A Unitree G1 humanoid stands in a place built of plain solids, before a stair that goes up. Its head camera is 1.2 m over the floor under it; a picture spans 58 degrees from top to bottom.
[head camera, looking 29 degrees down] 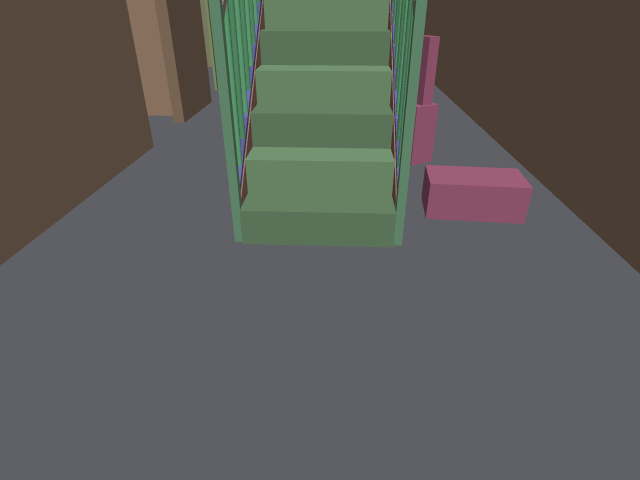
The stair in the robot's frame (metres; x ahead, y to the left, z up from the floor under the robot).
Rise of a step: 0.20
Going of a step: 0.24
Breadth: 0.84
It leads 3 degrees to the right of straight ahead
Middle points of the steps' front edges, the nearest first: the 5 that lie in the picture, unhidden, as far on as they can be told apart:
2.10 0.01 0.21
2.34 0.00 0.41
2.58 -0.01 0.62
2.82 -0.02 0.82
3.06 -0.03 1.03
